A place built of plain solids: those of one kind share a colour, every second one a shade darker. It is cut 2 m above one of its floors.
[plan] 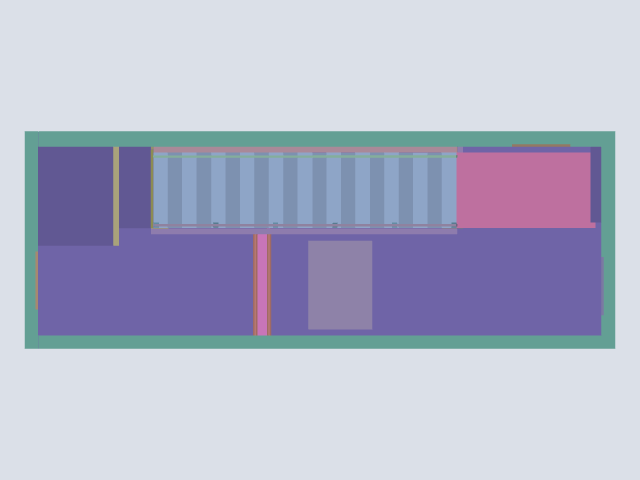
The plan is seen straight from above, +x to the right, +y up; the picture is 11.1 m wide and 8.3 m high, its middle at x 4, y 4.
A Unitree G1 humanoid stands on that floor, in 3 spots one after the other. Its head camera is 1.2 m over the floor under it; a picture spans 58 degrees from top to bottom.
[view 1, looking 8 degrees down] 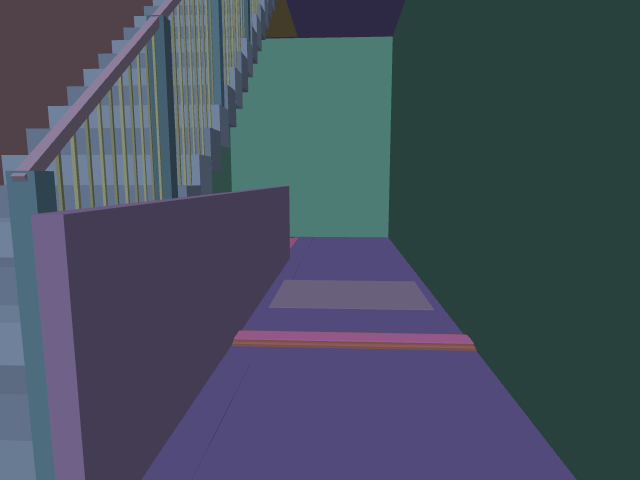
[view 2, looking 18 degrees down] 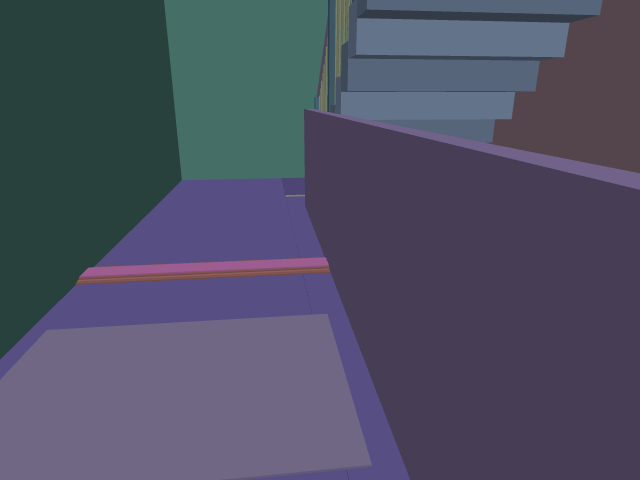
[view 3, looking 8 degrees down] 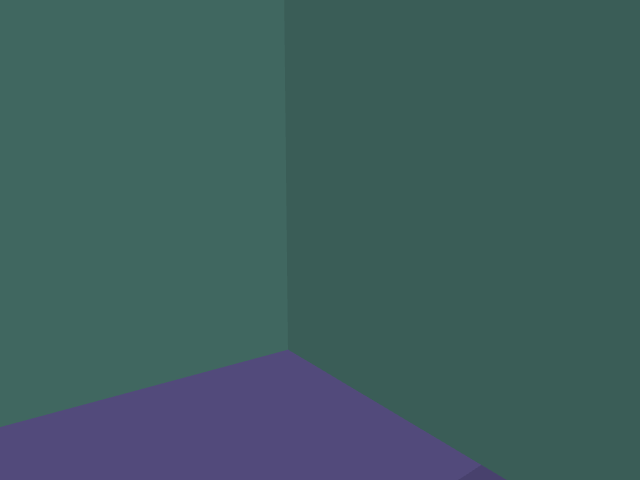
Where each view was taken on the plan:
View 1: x -0.12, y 3.30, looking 3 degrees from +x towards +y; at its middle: floor_slab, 8.62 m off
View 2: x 6.05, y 3.67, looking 173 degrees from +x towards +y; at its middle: guard_panel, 3.73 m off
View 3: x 0.67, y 4.86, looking -126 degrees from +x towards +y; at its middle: wall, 2.65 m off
